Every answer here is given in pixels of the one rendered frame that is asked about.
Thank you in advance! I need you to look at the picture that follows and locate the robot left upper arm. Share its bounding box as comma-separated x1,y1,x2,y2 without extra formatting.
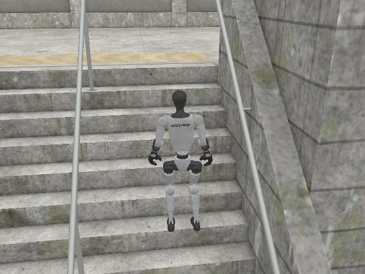
155,116,169,147

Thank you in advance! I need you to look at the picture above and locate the robot right upper arm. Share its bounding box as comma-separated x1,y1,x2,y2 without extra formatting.
192,115,207,146

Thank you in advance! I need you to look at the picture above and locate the left robot shin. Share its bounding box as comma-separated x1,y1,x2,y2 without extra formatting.
166,186,175,224

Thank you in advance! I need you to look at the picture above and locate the left robot hand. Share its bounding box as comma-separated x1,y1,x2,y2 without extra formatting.
148,154,161,166

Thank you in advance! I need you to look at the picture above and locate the left robot forearm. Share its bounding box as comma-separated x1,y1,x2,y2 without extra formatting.
150,139,160,157

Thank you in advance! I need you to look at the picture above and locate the robot shin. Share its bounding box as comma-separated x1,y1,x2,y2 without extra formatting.
190,185,200,223
166,186,175,224

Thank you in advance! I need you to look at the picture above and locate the right robot shin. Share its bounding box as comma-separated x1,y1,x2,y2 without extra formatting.
190,185,200,223

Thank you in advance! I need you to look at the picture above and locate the right robot hand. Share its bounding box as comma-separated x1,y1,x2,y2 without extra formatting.
200,153,213,166

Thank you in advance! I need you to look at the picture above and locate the right robot forearm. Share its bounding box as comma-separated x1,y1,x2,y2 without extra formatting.
201,138,211,157

